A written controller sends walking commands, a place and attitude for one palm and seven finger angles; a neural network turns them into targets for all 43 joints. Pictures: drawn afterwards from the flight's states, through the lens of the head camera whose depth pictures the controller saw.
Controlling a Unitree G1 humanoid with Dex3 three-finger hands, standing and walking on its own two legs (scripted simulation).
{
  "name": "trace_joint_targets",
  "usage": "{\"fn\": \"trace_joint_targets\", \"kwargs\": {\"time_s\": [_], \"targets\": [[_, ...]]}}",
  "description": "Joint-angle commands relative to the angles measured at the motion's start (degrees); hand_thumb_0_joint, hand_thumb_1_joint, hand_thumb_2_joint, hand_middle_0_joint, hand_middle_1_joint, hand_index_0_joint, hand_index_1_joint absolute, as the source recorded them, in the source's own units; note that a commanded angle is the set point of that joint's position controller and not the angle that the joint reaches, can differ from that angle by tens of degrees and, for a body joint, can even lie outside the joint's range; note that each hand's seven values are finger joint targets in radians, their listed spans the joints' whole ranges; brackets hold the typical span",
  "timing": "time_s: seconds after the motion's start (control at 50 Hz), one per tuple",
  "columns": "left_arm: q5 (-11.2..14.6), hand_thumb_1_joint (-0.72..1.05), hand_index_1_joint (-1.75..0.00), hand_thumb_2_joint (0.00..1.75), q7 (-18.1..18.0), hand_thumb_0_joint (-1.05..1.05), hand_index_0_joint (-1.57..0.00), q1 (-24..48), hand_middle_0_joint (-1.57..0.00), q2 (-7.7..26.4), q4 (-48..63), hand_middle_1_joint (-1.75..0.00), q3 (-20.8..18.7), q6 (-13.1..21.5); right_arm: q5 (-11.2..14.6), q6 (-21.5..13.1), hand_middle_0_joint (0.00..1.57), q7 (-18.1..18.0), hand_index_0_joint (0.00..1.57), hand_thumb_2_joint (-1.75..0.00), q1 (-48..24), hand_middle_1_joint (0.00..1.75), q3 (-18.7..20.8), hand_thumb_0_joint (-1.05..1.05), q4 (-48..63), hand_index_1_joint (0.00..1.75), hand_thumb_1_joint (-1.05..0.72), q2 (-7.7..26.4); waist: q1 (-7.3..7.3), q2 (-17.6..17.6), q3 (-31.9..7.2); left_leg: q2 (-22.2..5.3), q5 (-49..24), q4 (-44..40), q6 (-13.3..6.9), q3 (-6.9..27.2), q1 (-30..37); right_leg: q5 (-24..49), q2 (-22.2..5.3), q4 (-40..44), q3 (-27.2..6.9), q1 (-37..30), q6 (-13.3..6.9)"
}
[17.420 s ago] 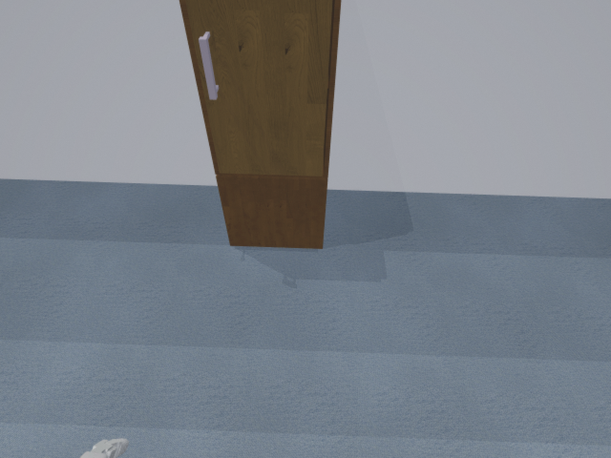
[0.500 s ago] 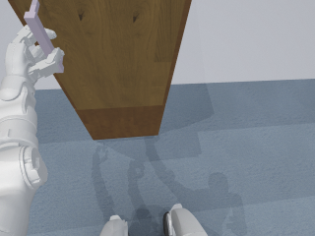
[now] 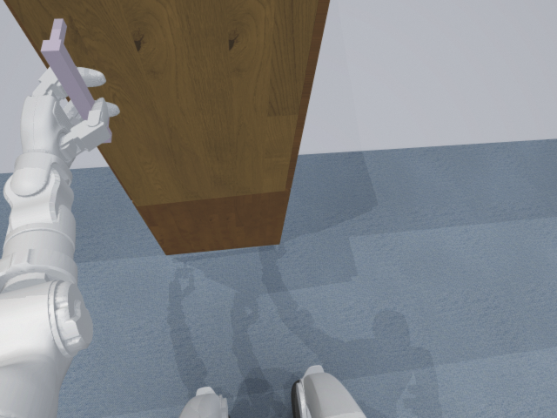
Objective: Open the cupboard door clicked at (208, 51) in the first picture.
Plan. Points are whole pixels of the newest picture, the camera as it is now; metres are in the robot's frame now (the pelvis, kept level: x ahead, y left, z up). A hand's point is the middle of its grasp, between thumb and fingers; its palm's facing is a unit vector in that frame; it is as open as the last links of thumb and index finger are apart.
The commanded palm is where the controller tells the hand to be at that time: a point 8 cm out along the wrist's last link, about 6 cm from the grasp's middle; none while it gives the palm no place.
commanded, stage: pull the door open along its arc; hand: left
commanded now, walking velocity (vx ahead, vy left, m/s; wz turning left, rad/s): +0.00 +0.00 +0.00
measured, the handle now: (83, 87) +0.56 +0.22 +0.10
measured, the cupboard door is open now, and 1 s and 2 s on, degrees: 2 47 46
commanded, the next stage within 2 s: open thumb and fingers to let go in 0.76 s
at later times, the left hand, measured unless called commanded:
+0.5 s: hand (157, 213) +0.36 +0.12 +0.09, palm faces +0.33 -0.94 +0.11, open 6.1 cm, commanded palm +0.30 +0.15 +0.09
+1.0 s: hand (217, 248) +0.31 +0.05 +0.09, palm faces +0.43 -0.90 -0.04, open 6.4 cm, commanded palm +0.26 +0.09 +0.09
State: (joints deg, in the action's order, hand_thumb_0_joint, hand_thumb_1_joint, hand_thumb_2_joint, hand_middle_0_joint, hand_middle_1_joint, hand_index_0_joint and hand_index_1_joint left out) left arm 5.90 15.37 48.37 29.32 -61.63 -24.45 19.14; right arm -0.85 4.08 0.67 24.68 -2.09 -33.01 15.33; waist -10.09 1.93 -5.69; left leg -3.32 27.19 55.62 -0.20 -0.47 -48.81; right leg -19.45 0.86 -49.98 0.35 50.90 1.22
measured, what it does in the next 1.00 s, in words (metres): stands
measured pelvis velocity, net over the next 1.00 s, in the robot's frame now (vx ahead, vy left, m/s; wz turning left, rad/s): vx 0.02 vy -0.05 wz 0.10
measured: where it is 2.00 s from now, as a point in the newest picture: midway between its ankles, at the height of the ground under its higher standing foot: outside the picture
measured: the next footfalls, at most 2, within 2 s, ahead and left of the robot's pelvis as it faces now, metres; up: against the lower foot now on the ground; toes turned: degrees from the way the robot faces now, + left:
none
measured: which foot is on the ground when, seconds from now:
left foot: down 0.00-1.00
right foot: down 0.00-1.00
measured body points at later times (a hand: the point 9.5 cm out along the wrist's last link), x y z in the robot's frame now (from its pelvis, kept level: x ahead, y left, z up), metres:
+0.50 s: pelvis +0.02 +0.00 +0.02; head +0.08 +0.00 +0.47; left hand +0.34 +0.17 +0.09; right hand +0.19 -0.22 -0.08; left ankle -0.01 +0.11 -0.68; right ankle +0.04 -0.14 -0.68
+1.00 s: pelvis +0.02 -0.05 +0.02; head +0.05 -0.06 +0.47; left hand +0.29 +0.10 +0.10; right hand +0.22 -0.24 -0.08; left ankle -0.02 +0.11 -0.68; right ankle +0.04 -0.14 -0.68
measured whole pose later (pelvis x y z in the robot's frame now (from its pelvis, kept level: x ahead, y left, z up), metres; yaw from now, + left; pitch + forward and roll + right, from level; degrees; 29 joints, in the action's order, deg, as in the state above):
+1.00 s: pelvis +0.02 -0.05 +0.02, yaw +6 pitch +7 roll +0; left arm -4.9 -33.4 -2.1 -5.7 -5.0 13.5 5.7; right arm -4.4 2.2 0.4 8.6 -0.3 -33.4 11.0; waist 0.2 2.7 -5.0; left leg -1.9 25.8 47.9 3.2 3.9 -29.6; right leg -23.5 -0.8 -48.5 4.9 32.5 -2.1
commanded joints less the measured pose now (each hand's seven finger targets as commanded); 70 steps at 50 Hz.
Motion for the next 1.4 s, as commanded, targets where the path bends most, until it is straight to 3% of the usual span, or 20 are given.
{"fn": "trace_joint_targets", "kwargs": {"time_s": [0.0,0.08,0.2,0.22,0.24,0.28,0.36,0.48,0.52,0.58,0.62,0.7,0.8,0.84,0.98,1.04,1.16,1.24,1.28,1.38], "targets": [[3.14,0.90,-1.35,0.90,0.74,0.00,-0.40,10.12,-0.40,12.21,17.24,-1.35,-1.28,3.88,0.53,-0.97,0.20,-0.50,0.20,-0.90,6.17,0.30,4.15,0.00,5.55,0.30,-0.90,9.82,4.28,3.30,-28.78,2.33,-26.33,-7.86,-0.90,0.11,14.65,22.94,2.06,3.41,1.65,-23.58,-2.39],[5.20,0.90,-1.35,0.90,0.66,0.00,-0.40,-1.98,-0.40,6.65,24.34,-1.35,1.15,3.07,1.35,-1.23,0.20,-0.13,0.20,-0.90,3.77,0.30,4.54,0.00,7.68,0.30,-0.90,8.97,6.38,2.66,-26.53,2.36,-28.63,-9.74,-0.84,-0.69,15.19,25.08,1.71,4.01,1.84,-26.35,-2.61],[7.53,0.90,-1.35,0.90,-1.82,0.00,-0.40,-15.61,-0.40,-4.42,37.96,-1.35,7.89,1.78,2.03,-2.84,0.20,0.68,0.20,-0.90,-0.06,0.30,4.94,0.00,9.50,0.30,-0.90,7.64,7.33,1.24,-22.85,2.21,-30.89,-11.44,-0.45,-1.23,18.24,26.30,1.35,5.10,2.59,-27.36,-2.33],[10.49,0.90,-1.35,0.90,-9.81,0.00,-0.40,-14.87,-0.40,-6.45,43.67,-1.35,1.91,1.66,1.61,-3.76,0.20,0.90,0.20,-0.90,-2.01,0.30,5.13,0.00,9.64,0.30,-0.90,5.90,11.14,0.52,-22.14,2.52,-30.89,-11.79,0.55,-0.99,16.68,24.88,1.53,5.61,3.68,-27.31,-2.07],[9.04,0.90,-1.35,0.90,-13.95,0.00,-0.40,-19.33,-0.40,-11.65,45.20,-1.35,6.77,1.13,1.39,-4.58,0.20,1.51,0.20,-0.90,-2.68,0.30,5.11,0.00,9.58,0.30,-0.90,5.78,9.92,1.55,-21.35,2.48,-30.77,-12.17,0.99,-1.05,18.16,23.57,1.58,5.67,3.90,-26.93,-2.00],[7.29,0.90,-1.35,0.90,-19.14,0.00,-0.40,-24.46,-0.40,-16.41,48.86,-1.35,10.58,0.54,1.20,-5.46,0.20,2.20,0.20,-0.90,-3.91,0.30,4.99,0.00,9.32,0.30,-0.90,5.34,9.29,0.78,-18.95,2.21,-31.07,-12.37,1.37,-0.66,19.03,22.15,1.28,5.86,4.72,-25.75,-2.05],[1.88,0.90,-1.35,0.90,-29.73,0.00,-0.40,-28.44,-0.40,-24.43,58.65,-1.35,17.72,0.10,-0.34,-6.10,0.20,2.70,0.20,-0.90,-6.54,0.30,5.11,0.00,9.95,0.30,-0.90,4.25,9.35,-2.23,-19.52,2.25,-31.12,-12.41,1.27,-0.69,20.81,22.79,0.63,5.84,4.79,-27.87,-2.35],[-8.62,0.90,-1.35,0.90,-43.85,0.00,-0.40,-37.29,-0.40,-34.47,66.85,-1.35,28.68,-3.54,-2.39,-5.61,0.20,2.89,0.20,-0.90,-11.42,0.30,4.71,0.00,10.74,0.30,-0.90,1.94,10.18,-3.13,-18.67,2.34,-28.17,-13.23,1.21,-0.57,21.57,21.08,-0.50,5.91,4.48,-29.60,-2.88],[-11.76,0.90,-1.35,0.90,-46.41,0.00,-0.40,-40.51,-0.40,-38.19,69.91,-1.35,34.03,-5.47,-2.75,-5.03,0.20,2.97,0.20,-0.90,-12.67,0.30,4.57,0.00,10.96,0.30,-0.90,1.34,9.75,-2.83,-18.22,2.24,-28.39,-13.13,1.21,-0.56,22.40,21.41,-0.73,5.99,4.50,-29.68,-3.10],[-14.94,0.90,-1.35,0.90,-47.76,0.00,-0.40,-45.69,-0.40,-39.88,73.89,-1.35,38.61,-7.76,-2.96,-3.98,0.20,2.51,0.20,-0.90,-14.34,0.30,4.61,0.00,11.76,0.30,-0.90,0.74,9.44,-4.46,-17.51,2.05,-27.73,-12.98,0.85,-0.26,23.16,22.78,-0.86,6.59,4.17,-31.15,-3.38],[-14.85,0.90,-1.35,0.90,-47.78,0.00,-0.40,-50.80,-0.40,-43.70,76.73,-1.35,42.77,-8.77,-2.75,-3.97,0.20,2.41,0.20,-0.90,-16.06,0.30,4.12,0.00,12.61,0.30,-0.90,-0.32,9.56,-4.16,-16.17,2.36,-27.24,-12.83,0.55,-0.20,23.69,23.53,-0.78,6.99,4.47,-32.14,-3.50],[-11.29,0.90,-1.35,0.90,-46.99,0.00,-0.40,-58.57,-0.40,-44.97,81.49,-1.35,44.47,-10.40,-1.92,-4.02,0.20,2.29,0.20,-0.90,-19.46,0.30,3.21,0.00,12.93,0.30,-0.90,-0.84,10.18,-4.85,-13.75,2.97,-24.28,-13.02,0.60,0.13,23.53,23.66,-0.83,8.17,4.39,-34.03,-3.43],[-12.03,0.90,-1.35,0.90,-49.99,0.00,-0.40,-49.15,-0.40,-42.32,75.46,-1.35,40.19,-11.94,-2.86,-3.92,0.20,0.88,0.20,-0.90,-21.35,0.30,2.36,0.00,10.65,0.30,-0.90,-1.04,9.96,-4.62,-8.91,4.14,-17.98,-12.27,0.64,0.79,21.08,16.81,-1.53,9.90,3.03,-30.02,-2.97],[-12.41,0.90,-1.35,0.90,-51.14,0.00,-0.40,-40.25,-0.40,-39.52,72.29,-1.35,37.22,-11.25,-3.26,-4.09,0.20,-0.02,0.20,-0.90,-21.17,0.30,2.23,0.00,9.19,0.30,-0.90,-0.86,8.96,-6.30,-8.16,4.53,-16.15,-11.45,0.45,1.00,19.75,14.21,-2.07,10.48,2.00,-28.19,-2.50],[-11.64,0.41,-1.30,0.69,-48.26,0.00,-0.36,-39.48,-0.36,-38.66,68.92,-1.30,36.44,-8.24,-3.66,-4.76,0.20,-1.44,0.20,-0.90,-19.57,0.30,3.23,0.00,8.14,0.30,-0.90,-0.68,9.71,-8.69,-15.46,4.94,-16.37,-11.50,0.17,0.28,20.15,18.62,-3.37,11.00,-0.71,-32.80,-1.53],[-11.71,0.20,-1.27,0.60,-46.86,0.00,-0.35,-37.42,-0.35,-37.50,67.96,-1.27,35.48,-6.93,-3.83,-5.10,0.20,-1.76,0.20,-0.90,-18.78,0.30,3.36,0.00,7.75,0.30,-0.90,-0.51,9.57,-8.32,-15.27,4.87,-15.80,-11.38,0.12,0.39,19.24,19.06,-3.85,10.97,-1.36,-32.70,-1.23],[-11.16,-0.22,-1.23,0.42,-45.46,0.00,-0.32,-34.25,-0.32,-35.84,64.69,-1.23,33.74,-5.05,-3.64,-5.93,0.20,-2.34,0.20,-0.90,-18.94,0.30,3.50,0.00,7.45,0.30,-0.90,-0.10,9.27,-10.27,-12.80,4.82,-11.98,-11.87,-0.24,0.50,18.00,9.45,-4.10,13.58,-2.51,-30.59,-1.34],[-10.74,-0.50,-1.20,0.30,-45.81,0.00,-0.30,-32.66,-0.30,-37.41,63.50,-1.20,34.45,-4.33,-3.52,-6.71,0.20,-2.20,0.20,-0.90,-19.24,0.30,3.44,0.00,7.63,0.30,-0.90,-0.18,9.54,-8.09,-12.25,4.90,-10.40,-12.45,-0.27,0.13,18.40,4.35,-3.65,13.78,-1.79,-28.90,-1.89],[-10.80,-0.50,-1.20,0.30,-46.37,0.00,-0.30,-32.28,-0.30,-37.42,62.36,-1.20,34.26,-4.24,-3.44,-6.86,0.20,-2.10,0.20,-0.90,-19.63,0.30,3.43,0.00,7.60,0.30,-0.90,-0.13,9.64,-7.69,-11.64,4.75,-9.85,-12.92,-0.25,0.13,18.51,2.57,-3.34,13.78,-1.12,-28.08,-2.13],[-11.76,-0.50,-0.95,0.30,-48.10,0.00,-0.26,-28.16,-0.26,-37.14,60.38,-0.95,33.84,-3.88,-3.61,-7.33,0.20,-2.03,0.20,-0.90,-19.84,0.30,3.47,0.00,7.19,0.30,-0.90,0.10,9.29,-8.61,-11.33,4.74,-7.89,-13.15,-0.38,0.19,17.91,-1.65,-3.00,13.71,-0.55,-26.25,-2.30]]}}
